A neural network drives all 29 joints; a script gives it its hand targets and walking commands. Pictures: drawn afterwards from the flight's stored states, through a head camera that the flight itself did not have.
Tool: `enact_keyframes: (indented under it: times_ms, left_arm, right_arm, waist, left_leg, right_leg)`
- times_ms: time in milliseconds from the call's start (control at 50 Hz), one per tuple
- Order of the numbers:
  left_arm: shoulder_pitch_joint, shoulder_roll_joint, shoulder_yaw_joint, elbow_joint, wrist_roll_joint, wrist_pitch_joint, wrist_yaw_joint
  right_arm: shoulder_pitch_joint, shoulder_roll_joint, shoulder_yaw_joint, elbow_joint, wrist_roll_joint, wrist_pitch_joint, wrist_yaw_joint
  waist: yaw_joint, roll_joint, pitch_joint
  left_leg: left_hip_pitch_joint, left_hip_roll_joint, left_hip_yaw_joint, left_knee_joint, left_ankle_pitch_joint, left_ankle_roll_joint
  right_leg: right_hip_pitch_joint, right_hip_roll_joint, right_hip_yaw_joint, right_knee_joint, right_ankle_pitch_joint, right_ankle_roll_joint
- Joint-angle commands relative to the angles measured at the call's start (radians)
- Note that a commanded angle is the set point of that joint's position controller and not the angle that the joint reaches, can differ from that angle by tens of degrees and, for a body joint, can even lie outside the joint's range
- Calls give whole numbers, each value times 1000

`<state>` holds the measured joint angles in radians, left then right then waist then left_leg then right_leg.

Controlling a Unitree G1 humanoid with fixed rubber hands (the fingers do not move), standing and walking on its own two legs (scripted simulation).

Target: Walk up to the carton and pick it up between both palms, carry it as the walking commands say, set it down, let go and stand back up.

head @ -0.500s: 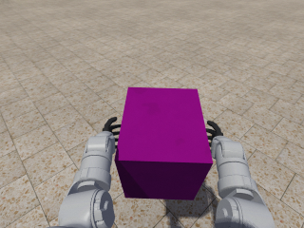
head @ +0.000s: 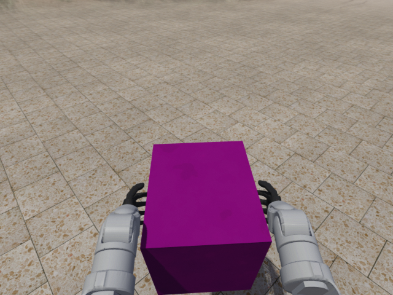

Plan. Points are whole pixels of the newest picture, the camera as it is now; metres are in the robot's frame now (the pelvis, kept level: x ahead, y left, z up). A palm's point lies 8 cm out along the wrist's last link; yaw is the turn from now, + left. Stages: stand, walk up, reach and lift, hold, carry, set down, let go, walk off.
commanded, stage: reach and lift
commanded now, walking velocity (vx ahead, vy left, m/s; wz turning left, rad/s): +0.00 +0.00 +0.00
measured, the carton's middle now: (201, 216) +0.32 +0.01 -0.02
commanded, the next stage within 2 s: hold in 0.26 s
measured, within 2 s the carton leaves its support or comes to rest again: neither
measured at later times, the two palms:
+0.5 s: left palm (130, 215) +0.28 +0.16 +0.04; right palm (277, 213) +0.29 -0.15 +0.05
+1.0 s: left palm (119, 221) +0.24 +0.17 +0.08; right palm (281, 216) +0.25 -0.14 +0.08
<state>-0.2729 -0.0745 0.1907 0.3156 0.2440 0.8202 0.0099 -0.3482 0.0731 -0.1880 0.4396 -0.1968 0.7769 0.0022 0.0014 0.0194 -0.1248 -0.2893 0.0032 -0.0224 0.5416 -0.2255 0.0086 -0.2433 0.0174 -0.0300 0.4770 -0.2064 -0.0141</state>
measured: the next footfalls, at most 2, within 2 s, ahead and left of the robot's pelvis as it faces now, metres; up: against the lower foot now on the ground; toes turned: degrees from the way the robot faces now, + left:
right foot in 1.86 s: -0.03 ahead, -0.08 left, +0.00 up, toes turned -6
left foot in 2.00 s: +0.04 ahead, +0.18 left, +0.00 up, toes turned +4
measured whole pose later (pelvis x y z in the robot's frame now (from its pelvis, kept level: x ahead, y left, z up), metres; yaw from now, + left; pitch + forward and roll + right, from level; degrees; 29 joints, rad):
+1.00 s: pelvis -0.03 +0.01 -0.01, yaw +0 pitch -5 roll -1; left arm -0.28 -0.09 0.16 0.17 0.21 1.05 0.04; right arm -0.34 0.05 -0.18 0.27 -0.14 1.02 -0.01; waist 0.00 0.00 -0.18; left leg -0.30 -0.01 -0.02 0.63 -0.24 0.02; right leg -0.26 0.00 -0.03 0.59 -0.24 0.00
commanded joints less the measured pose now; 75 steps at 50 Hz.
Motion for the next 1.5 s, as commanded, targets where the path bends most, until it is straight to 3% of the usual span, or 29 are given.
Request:
enact_keyframes:
  times_ms: [0, 180, 200, 300, 420, 440, 560, 640, 660, 700, 740, 800, 840, 880, 920, 980, 1000, 1080, 1100, 1120, 1140, 1160, 1220, 1280, 1320, 1360, 1380, 1440, 1480]
  left_arm:
    - [-784, -1151, -616, -210, -380, -102, -301]
    - [-846, -1132, -585, -145, -359, -127, -302]
    - [-860, -1141, -601, -152, -375, -129, -306]
    - [-835, -1126, -564, -99, -348, -124, -311]
    - [-789, -1132, -598, -161, -367, -127, -311]
    - [-776, -1142, -608, -167, -375, -125, -311]
    - [-781, -1141, -612, -197, -377, -123, -309]
    - [-742, -1135, -618, -203, -384, -117, -308]
    - [-737, -1088, -581, -88, -363, -132, -283]
    - [-794, -1087, -654, -253, -416, -131, -264]
    - [-859, -1067, -666, -317, -447, -106, -249]
    - [-865, -1032, -674, -323, -460, -21, -231]
    - [-844, -1000, -672, -339, -462, 36, -216]
    - [-814, -1000, -667, -324, -463, 88, -209]
    - [-841, -997, -690, -407, -494, 138, -198]
    - [-833, -1005, -677, -412, -501, 212, -191]
    - [-854, -997, -690, -449, -523, 238, -189]
    - [-878, -1030, -721, -530, -617, 315, -195]
    - [-870, -1024, -718, -539, -630, 334, -195]
    - [-833, -1020, -708, -522, -631, 356, -195]
    - [-794, -1012, -705, -530, -615, 371, -193]
    - [-812, -1012, -712, -559, -627, 377, -191]
    - [-819, -1034, -726, -629, -635, 403, -180]
    - [-773, -1034, -696, -609, -610, 428, -170]
    - [-761, -1036, -694, -634, -609, 430, -169]
    - [-798, -1064, -742, -680, -637, 432, -173]
    - [-816, -1072, -754, -673, -643, 437, -177]
    - [-795, -1063, -755, -616, -656, 448, -191]
    - [-803, -1059, -757, -626, -666, 452, -199]
  right_arm:
    - [-694, 1127, 506, -288, 303, -88, 274]
    - [-716, 1150, 486, -182, 282, -100, 286]
    - [-700, 1158, 485, -178, 283, -101, 287]
    - [-714, 1149, 475, -147, 279, -96, 290]
    - [-671, 1167, 517, -210, 295, -94, 290]
    - [-667, 1161, 527, -215, 298, -93, 289]
    - [-630, 1162, 528, -212, 303, -87, 293]
    - [-611, 1161, 544, -247, 305, -84, 290]
    - [-692, 1052, 559, -244, 273, -109, 265]
    - [-662, 1087, 593, -321, 316, -88, 258]
    - [-740, 1085, 622, -379, 354, -65, 241]
    - [-716, 1051, 598, -380, 365, 17, 227]
    - [-740, 1034, 609, -416, 402, 71, 217]
    - [-705, 1033, 607, -404, 409, 128, 209]
    - [-700, 1049, 624, -436, 444, 181, 208]
    - [-697, 1054, 620, -456, 472, 245, 206]
    - [-685, 1049, 628, -470, 482, 268, 201]
    - [-721, 1042, 663, -601, 509, 337, 171]
    - [-707, 1034, 659, -623, 507, 352, 165]
    - [-664, 1038, 654, -619, 502, 374, 158]
    - [-670, 1048, 677, -660, 519, 389, 154]
    - [-679, 1059, 690, -675, 539, 398, 157]
    - [-742, 1073, 706, -729, 583, 422, 160]
    - [-709, 1092, 682, -676, 581, 462, 163]
    - [-709, 1094, 674, -698, 585, 468, 163]
    - [-702, 1083, 687, -750, 582, 458, 161]
    - [-718, 1089, 688, -757, 576, 458, 160]
    - [-658, 1068, 660, -691, 541, 469, 160]
    - [-651, 1066, 666, -712, 528, 465, 153]
  waist:
    - [-44, 20, -406]
    - [-24, 12, -317]
    - [-43, -7, -317]
    - [-11, 1, -281]
    - [-7, 0, -334]
    - [-30, -16, -313]
    - [-11, 27, -343]
    - [-11, -6, -347]
    - [26, 53, -567]
    - [22, 69, -594]
    - [37, -15, -550]
    - [29, -60, -405]
    - [26, -135, -364]
    - [11, -163, -335]
    - [-4, -119, -329]
    - [2, 167, -269]
    - [8, 210, -275]
    - [18, 113, -297]
    - [21, -1, -336]
    - [16, -155, -370]
    - [8, -257, -367]
    - [3, -251, -348]
    - [5, -170, -290]
    - [2, -217, -363]
    - [5, -75, -456]
    - [6, 178, -406]
    - [3, 221, -383]
    - [16, 145, -329]
    - [15, 93, -380]
  left_leg:
    - [174, -86, -64, -137, 189, -15]
    - [137, -76, -53, -144, 9, -2]
    - [136, -77, -55, -139, 29, 2]
    - [131, -80, -40, -142, -19, 3]
    - [164, -80, -42, -137, 83, -2]
    - [164, -78, -42, -135, 82, -2]
    - [173, -76, -43, -137, 114, -6]
    - [185, -81, -46, -133, 120, -5]
    - [192, 159, -60, 47, 565, 16]
    - [150, 129, -51, 103, 588, 3]
    - [90, 108, -28, 86, 372, 1]
    - [12, 53, -7, 73, -63, -13]
    - [-19, 31, 4, 143, -175, -10]
    - [22, 40, -4, 145, -178, -10]
    - [67, 53, -13, 74, -152, -2]
    - [-71, 190, -214, -224, -279, 56]
    - [-131, 209, -225, -241, -286, 72]
    - [-199, 123, -104, -114, -183, 53]
    - [-201, 90, -67, 13, -96, 32]
    - [-257, 40, -8, 187, -47, 0]
    - [-343, 12, 17, 319, -202, -20]
    - [-320, 41, 13, 354, -207, -19]
    - [-133, 44, 25, 191, -97, -3]
    - [-14, 10, 45, -12, -41, 12]
    - [108, 87, -40, -62, 63, 34]
    - [104, 247, -219, -99, 316, 105]
    - [89, 248, -194, -89, 332, 131]
    - [22, 168, -91, -59, 204, 103]
    - [5, 123, -46, 24, 277, 79]
  right_leg:
    - [315, 47, 107, -59, 231, -4]
    - [241, 44, 101, -56, 59, -7]
    - [232, 45, 104, -57, 72, -6]
    - [221, 44, 104, -63, 12, -6]
    - [254, 51, 105, -65, 108, -3]
    - [245, 54, 97, -63, 112, 2]
    - [263, 50, 103, -59, 135, -3]
    - [261, 48, 107, -63, 144, -4]
    - [209, -212, 89, 138, 397, -9]
    - [155, -194, 122, 167, 442, -9]
    - [116, -214, 153, 110, 301, -1]
    - [-39, -270, 253, -43, -162, -19]
    - [-105, -299, 298, -110, -376, -32]
    - [-184, -312, 304, -140, -416, -25]
    - [-230, -286, 244, -82, -346, -5]
    - [-179, -93, 18, 192, -183, 56]
    - [-129, -67, -2, 300, -168, 53]
    - [-6, -103, 11, 129, -134, 14]
    - [36, -191, 132, 32, -124, -10]
    - [90, -346, 331, -54, -9, -46]
    - [116, -446, 473, -84, 34, -110]
    - [59, -470, 476, -112, -26, -120]
    - [-136, -358, 281, -110, -101, -54]
    - [-78, -275, 162, 34, 135, -13]
    - [-91, -243, 97, 172, 167, 27]
    - [-232, -109, -36, 295, -145, 80]
    - [-248, -86, -66, 347, -285, 78]
    - [-177, -100, -64, 205, -154, 52]
    - [-66, -151, -13, 129, 11, 43]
